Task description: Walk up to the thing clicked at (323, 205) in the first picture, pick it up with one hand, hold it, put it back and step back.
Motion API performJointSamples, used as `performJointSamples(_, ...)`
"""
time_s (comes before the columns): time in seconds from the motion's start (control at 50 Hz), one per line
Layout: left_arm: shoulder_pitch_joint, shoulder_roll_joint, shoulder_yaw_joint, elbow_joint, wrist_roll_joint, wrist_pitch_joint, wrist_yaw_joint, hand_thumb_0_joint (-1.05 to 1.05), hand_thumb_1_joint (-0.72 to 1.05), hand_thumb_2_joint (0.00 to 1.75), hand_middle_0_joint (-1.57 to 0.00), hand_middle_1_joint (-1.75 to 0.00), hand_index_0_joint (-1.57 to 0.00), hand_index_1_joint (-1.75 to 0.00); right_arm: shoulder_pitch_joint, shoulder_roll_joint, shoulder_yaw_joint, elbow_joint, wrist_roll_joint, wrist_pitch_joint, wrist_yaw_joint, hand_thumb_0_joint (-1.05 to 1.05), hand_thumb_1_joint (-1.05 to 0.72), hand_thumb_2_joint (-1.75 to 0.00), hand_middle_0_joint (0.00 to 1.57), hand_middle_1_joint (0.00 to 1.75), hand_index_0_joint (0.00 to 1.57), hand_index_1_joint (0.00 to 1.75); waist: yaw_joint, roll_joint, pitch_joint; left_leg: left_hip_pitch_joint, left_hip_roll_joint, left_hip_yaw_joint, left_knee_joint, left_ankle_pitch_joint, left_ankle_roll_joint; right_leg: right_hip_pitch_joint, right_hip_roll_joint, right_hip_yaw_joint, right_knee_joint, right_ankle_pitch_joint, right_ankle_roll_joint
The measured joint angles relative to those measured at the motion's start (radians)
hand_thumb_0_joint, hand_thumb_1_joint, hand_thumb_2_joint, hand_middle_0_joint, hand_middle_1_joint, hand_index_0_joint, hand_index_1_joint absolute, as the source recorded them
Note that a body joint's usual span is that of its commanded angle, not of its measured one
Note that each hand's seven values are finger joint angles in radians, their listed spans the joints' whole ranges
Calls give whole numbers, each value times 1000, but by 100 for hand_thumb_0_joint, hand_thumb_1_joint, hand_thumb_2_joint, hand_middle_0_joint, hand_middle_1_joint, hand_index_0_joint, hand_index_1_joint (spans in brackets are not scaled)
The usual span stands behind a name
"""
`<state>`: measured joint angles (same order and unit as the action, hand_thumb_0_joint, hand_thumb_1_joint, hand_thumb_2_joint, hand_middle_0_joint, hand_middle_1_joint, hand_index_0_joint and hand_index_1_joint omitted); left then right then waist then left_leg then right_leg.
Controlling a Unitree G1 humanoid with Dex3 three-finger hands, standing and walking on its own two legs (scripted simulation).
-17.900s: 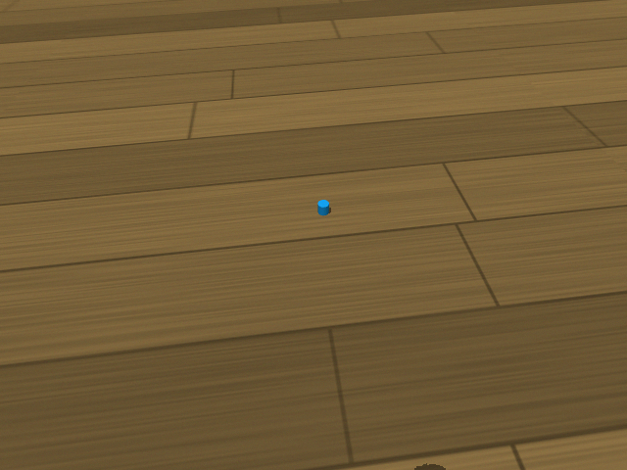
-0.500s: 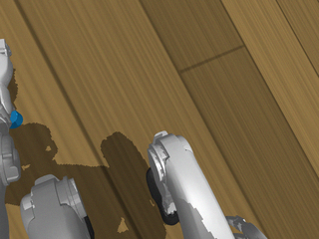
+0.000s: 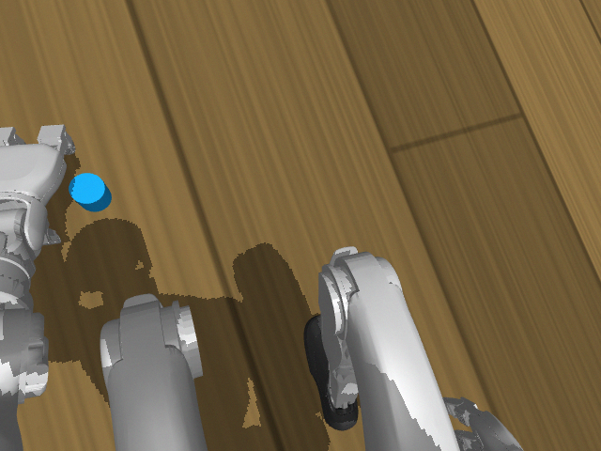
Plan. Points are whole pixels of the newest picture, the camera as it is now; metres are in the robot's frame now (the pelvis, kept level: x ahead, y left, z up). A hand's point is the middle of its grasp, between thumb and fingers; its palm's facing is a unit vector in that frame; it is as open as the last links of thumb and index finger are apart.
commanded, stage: rest palm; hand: left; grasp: from above
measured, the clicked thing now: (91, 193) +0.51 +0.24 -0.30
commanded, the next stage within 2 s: close in 1.48 s
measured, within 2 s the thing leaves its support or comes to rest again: neither
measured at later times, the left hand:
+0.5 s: hand (74, 189) +0.50 +0.25 -0.24, palm faces -0.47 -0.08 -0.88, open 13.7 cm
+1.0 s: hand (81, 192) +0.50 +0.24 -0.26, palm faces -0.45 -0.09 -0.89, open 13.5 cm
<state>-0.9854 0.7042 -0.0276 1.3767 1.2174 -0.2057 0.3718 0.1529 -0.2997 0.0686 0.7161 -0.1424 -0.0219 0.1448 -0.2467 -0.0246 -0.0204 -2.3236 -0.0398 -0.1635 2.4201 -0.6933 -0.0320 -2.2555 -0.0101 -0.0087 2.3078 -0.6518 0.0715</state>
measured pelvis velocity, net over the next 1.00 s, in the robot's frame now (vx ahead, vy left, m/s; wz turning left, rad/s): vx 0.00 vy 0.01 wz -0.10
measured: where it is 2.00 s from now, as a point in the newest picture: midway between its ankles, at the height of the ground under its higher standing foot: (262, 419)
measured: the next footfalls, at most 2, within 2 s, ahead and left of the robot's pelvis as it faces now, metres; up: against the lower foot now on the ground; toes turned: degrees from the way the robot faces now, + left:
none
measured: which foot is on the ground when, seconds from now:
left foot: down 0.00-1.00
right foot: down 0.00-1.00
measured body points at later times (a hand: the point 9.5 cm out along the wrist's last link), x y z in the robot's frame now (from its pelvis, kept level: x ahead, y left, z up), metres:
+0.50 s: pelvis +0.00 +0.00 -0.02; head +0.29 +0.07 +0.32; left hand +0.52 +0.25 -0.19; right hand -0.02 -0.25 -0.09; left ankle +0.07 +0.13 -0.30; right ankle +0.11 -0.15 -0.29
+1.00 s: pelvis +0.00 +0.01 -0.02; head +0.29 +0.10 +0.31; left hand +0.52 +0.24 -0.21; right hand +0.01 -0.26 -0.08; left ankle +0.07 +0.13 -0.30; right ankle +0.11 -0.15 -0.29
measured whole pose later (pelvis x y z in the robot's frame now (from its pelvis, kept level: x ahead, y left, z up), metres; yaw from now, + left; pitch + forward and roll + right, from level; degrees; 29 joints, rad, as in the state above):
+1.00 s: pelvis +0.00 +0.01 -0.02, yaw -6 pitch +31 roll -14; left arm -1.14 0.91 0.10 1.75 1.32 -0.16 0.59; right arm 0.15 -0.33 0.22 0.67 -0.24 -0.19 0.26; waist -0.42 -0.09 0.12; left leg -2.36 -0.02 -0.24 2.53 -0.74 -0.02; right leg -2.27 0.03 -0.07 2.34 -0.64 0.08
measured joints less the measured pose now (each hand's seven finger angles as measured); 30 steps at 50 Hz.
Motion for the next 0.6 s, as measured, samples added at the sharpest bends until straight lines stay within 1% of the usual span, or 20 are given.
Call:
performJointSamples(0.04,-47,-2,-11,82,30,6,35,-1,-43,95,-13,-104,-15,-103,-25,-4,4,-1,-3,-9,-5,1,-91,-89,20,30,20,30,-18,-2,-15,-5,2,1,0,1,5,-3,2,-1,-3,3,-6)
performJointSamples(0.08,-94,2,-9,159,58,18,65,-1,-41,96,-14,-104,-16,-102,-43,-6,11,-10,-7,-22,-7,1,-91,-89,20,30,20,30,-42,-3,-21,-11,5,0,2,3,9,-8,5,-3,-6,7,-10)
performJointSamples(0.14,-149,17,11,238,92,40,95,0,-38,97,-15,-105,-18,-103,-53,-7,28,-29,-14,-38,-5,0,-91,-89,20,30,20,30,-76,-5,-15,-22,8,-3,8,7,14,-16,10,-6,-7,15,-13)
performJointSamples(0.18,-174,27,28,273,105,57,113,0,-38,96,-15,-105,-17,-103,-46,-7,39,-39,-20,-43,-2,0,-91,-89,20,30,20,30,-95,-5,-8,-29,9,-3,12,10,16,-22,11,-6,-4,18,-13)
performJointSamples(0.24,-192,42,42,315,109,82,126,0,-39,94,-13,-105,-16,-103,-26,-4,58,-44,-25,-49,7,0,-91,-89,20,30,20,30,-120,-8,5,-39,11,-3,19,10,17,-33,15,-5,1,20,-13)
performJointSamples(0.32,-179,67,72,331,105,96,132,0,-40,93,-11,-105,-14,-103,11,-1,84,-44,-32,-57,18,0,-91,-89,20,30,20,30,-141,-8,32,-47,14,-7,33,6,17,-43,20,-7,11,22,-10)
performJointSamples(0.4,-160,106,115,324,96,86,140,0,-42,93,-9,-104,-12,-102,43,1,109,-39,-42,-69,29,0,-91,-89,20,30,20,30,-152,-13,67,-50,17,-15,49,-3,14,-49,26,-11,22,21,-3)
performJointSamples(0.46,-155,141,137,325,88,72,148,0,-43,93,-9,-104,-12,-102,57,2,122,-31,-54,-81,38,1,-90,-89,20,30,20,30,-158,-18,90,-53,19,-24,63,-11,11,-53,30,-16,32,18,3)
performJointSamples(0.54,-152,182,143,314,83,53,145,0,-44,93,-9,-103,-11,-101,63,-1,133,-22,-72,-104,53,1,-90,-89,20,30,20,30,-162,-28,120,-53,19,-38,85,-24,6,-52,34,-25,46,12,10)
performJointSamples(0.6,-143,194,147,296,78,40,151,0,-43,93,-10,-103,-12,-101,62,-4,137,-19,-82,-118,63,1,-90,-89,20,30,20,30,-160,-33,131,-51,19,-50,98,-35,3,-49,36,-34,51,6,10)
